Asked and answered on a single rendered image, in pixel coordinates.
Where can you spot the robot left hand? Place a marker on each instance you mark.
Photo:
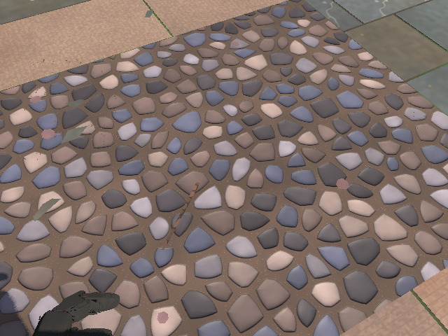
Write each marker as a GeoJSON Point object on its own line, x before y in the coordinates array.
{"type": "Point", "coordinates": [58, 321]}

